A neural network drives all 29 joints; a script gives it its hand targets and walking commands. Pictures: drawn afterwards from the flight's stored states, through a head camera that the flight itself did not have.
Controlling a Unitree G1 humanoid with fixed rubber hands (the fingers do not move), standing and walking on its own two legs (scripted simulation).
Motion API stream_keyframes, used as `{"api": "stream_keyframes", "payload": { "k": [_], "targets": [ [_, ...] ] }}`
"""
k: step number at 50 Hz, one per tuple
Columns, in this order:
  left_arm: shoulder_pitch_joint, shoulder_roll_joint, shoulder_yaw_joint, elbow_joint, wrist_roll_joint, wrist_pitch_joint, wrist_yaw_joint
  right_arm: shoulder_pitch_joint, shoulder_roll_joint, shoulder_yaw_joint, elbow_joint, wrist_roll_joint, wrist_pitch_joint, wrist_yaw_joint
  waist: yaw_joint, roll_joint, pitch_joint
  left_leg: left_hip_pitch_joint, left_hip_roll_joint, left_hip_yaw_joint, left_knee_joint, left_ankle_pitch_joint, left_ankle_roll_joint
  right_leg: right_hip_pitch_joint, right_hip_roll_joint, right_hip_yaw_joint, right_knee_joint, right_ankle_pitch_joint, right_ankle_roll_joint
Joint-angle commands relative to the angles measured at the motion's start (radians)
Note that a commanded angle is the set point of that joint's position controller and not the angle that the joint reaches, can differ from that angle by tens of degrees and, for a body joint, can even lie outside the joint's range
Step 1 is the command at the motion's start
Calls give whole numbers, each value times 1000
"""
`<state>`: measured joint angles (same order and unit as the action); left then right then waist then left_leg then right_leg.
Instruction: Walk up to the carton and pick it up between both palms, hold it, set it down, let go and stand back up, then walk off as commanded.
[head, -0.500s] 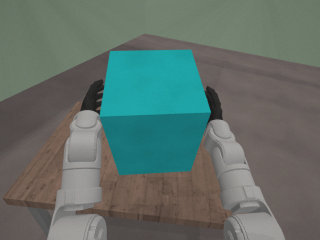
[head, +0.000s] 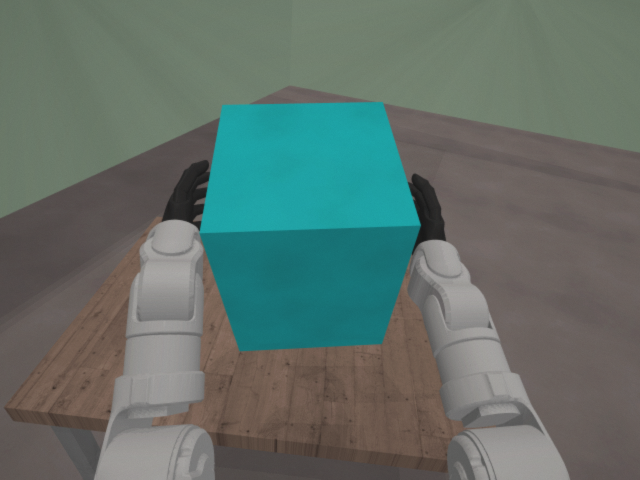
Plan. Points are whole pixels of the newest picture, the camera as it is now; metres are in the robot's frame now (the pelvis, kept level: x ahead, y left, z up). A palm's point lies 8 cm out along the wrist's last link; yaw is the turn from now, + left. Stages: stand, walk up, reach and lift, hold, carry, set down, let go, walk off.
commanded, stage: hold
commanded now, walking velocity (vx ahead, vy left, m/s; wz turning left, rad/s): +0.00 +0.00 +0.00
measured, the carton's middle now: (307, 232) +0.39 +0.02 +0.19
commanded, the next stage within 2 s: none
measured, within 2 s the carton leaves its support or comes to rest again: neither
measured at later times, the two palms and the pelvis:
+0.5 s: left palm (185, 242) +0.35 +0.16 +0.19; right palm (421, 255) +0.35 -0.13 +0.18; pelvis -0.01 +0.00 +0.00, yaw +0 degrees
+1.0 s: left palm (187, 249) +0.35 +0.16 +0.18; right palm (420, 260) +0.35 -0.13 +0.18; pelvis -0.01 +0.00 +0.00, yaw +0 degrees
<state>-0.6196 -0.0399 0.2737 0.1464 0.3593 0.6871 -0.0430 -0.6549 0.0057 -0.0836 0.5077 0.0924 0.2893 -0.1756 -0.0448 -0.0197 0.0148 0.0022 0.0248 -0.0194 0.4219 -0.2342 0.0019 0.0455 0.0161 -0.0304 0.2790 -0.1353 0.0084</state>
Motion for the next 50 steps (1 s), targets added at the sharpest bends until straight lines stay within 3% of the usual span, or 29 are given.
{"api": "stream_keyframes", "payload": {
  "k": [1,4,7,9,12,16,19,21,23,29,30,31,33,35,37,40,43,47,50],
  "targets": [
    [-500,-481,-321,2,-66,4,-229,-550,450,266,-103,44,-1,85,-105,24,-66,-37,-59,55,-204,104,-23,103,20,-46,-45,-18,1],
    [-574,-530,-377,-90,-122,-15,-218,-653,492,297,-200,72,-38,91,-100,50,-193,-18,-56,53,-173,192,-43,117,26,-52,-27,38,-5],
    [-676,-591,-522,-225,-227,-76,-160,-721,549,378,-324,106,-87,94,-110,83,-412,56,-57,35,-105,362,-69,117,38,-65,2,130,-6],
    [-713,-621,-587,-248,-265,-99,-123,-752,563,404,-370,109,-105,97,-115,105,-492,100,-56,27,-82,390,-79,68,42,-63,1,122,-8],
    [-663,-592,-566,-198,-248,-103,-108,-691,546,408,-336,88,-99,91,-116,71,-463,98,-59,21,-77,392,-69,70,40,-67,-2,139,0],
    [-518,-517,-408,-37,-141,-50,-153,-602,507,338,-197,52,-59,79,-103,9,-204,5,-67,36,-142,245,-24,102,25,-56,-32,103,14],
    [-526,-494,-332,13,-80,-16,-202,-570,477,271,-97,36,-26,87,-102,18,-75,-30,-60,48,-195,110,-14,92,17,-50,-50,-20,6],
    [-551,-494,-328,5,-79,-6,-218,-607,469,264,-110,40,-21,90,-98,32,-81,-46,-58,57,-206,69,-19,88,17,-50,-48,-53,-1],
    [-585,-522,-355,-53,-101,-16,-216,-644,488,269,-164,48,-42,98,-97,43,-154,-39,-53,54,-196,118,-30,101,23,-53,-32,-15,-6],
    [-699,-622,-570,-240,-253,-100,-125,-727,553,386,-335,95,-117,103,-113,96,-480,108,-48,28,-86,406,-82,70,43,-71,5,134,-12],
    [-665,-620,-579,-228,-255,-103,-118,-718,560,405,-361,100,-118,98,-116,79,-488,123,-53,26,-72,436,-78,81,43,-67,1,168,-5],
    [-648,-602,-574,-220,-254,-104,-111,-717,553,419,-373,100,-120,96,-100,75,-500,122,-59,26,-68,439,-69,85,41,-65,0,174,0],
    [-600,-581,-546,-184,-225,-92,-117,-662,545,423,-342,95,-108,82,-104,62,-438,105,-69,27,-64,440,-61,105,40,-64,0,201,8],
    [-524,-550,-480,-108,-176,-65,-134,-595,510,381,-254,76,-79,74,-115,42,-304,67,-67,30,-99,369,-48,115,35,-58,-12,187,13],
    [-458,-498,-370,-34,-103,-28,-170,-535,479,331,-148,63,-50,74,-102,16,-153,29,-65,43,-142,276,-31,127,29,-57,-32,113,13],
    [-480,-470,-319,10,-68,1,-219,-535,451,282,-109,43,-15,78,-111,11,-62,-19,-62,54,-191,136,-18,110,20,-50,-49,10,9],
    [-559,-506,-357,-61,-95,-8,-223,-604,465,276,-152,48,-35,93,-105,41,-132,-24,-51,53,-191,142,-36,111,28,-59,-37,-9,-7],
    [-702,-589,-525,-221,-225,-85,-153,-705,541,355,-288,81,-98,105,-113,80,-383,49,-48,41,-124,295,-70,76,41,-72,-5,67,-16],
    [-725,-613,-596,-250,-267,-112,-116,-724,552,390,-352,81,-124,105,-122,98,-493,115,-51,30,-82,375,-83,46,39,-73,-3,105,-13]
  ]
}}
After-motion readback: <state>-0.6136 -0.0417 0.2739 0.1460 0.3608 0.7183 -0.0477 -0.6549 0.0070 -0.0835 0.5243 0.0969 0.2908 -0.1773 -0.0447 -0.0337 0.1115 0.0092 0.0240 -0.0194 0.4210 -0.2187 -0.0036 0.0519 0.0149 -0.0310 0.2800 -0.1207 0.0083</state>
